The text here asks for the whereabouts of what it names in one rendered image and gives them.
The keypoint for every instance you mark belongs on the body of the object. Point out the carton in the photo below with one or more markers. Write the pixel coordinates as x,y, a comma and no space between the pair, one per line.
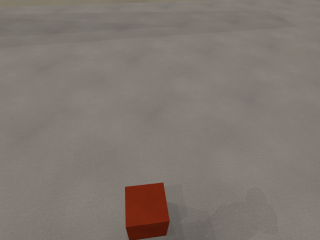
146,211

